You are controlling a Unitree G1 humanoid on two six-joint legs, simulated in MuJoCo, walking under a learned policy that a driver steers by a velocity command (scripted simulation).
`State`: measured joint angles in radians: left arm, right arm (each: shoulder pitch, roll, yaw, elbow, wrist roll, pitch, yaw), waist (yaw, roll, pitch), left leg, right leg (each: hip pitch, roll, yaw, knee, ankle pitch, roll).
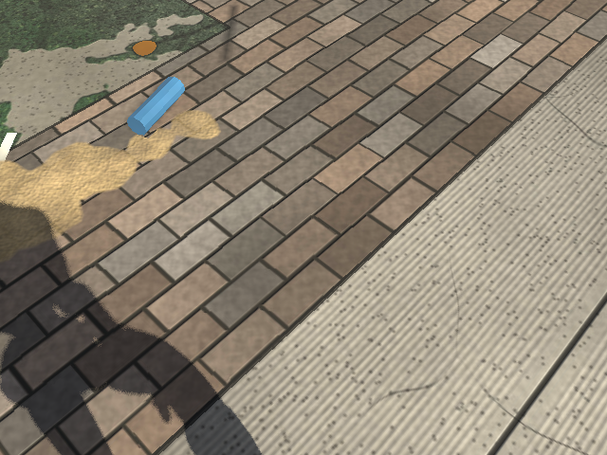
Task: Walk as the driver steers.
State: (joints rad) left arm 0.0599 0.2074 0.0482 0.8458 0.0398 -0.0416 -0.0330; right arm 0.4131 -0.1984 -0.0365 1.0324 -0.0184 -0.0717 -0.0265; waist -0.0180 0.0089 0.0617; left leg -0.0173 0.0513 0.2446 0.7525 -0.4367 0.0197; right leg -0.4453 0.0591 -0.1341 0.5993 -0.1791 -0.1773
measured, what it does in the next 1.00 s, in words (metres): walks ahead, turning right: left foot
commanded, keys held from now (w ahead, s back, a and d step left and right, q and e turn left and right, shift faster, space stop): w+e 1.00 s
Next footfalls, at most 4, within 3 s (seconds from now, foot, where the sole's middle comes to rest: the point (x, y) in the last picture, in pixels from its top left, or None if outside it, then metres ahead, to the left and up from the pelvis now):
0.50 left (288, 445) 0.47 0.07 -0.75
1.02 right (436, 387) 0.59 -0.26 -0.75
1.58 left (459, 258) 0.94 -0.38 -0.75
2.10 right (585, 244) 0.97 -0.72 -0.75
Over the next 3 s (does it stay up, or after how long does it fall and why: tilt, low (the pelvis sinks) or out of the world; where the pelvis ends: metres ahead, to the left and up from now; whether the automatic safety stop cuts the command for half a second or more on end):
stays up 1.19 -0.80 0.02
